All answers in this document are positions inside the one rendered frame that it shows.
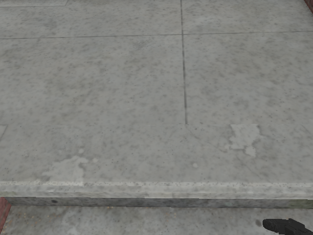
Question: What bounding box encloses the right robot hand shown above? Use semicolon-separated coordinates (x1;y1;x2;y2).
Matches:
262;218;313;235

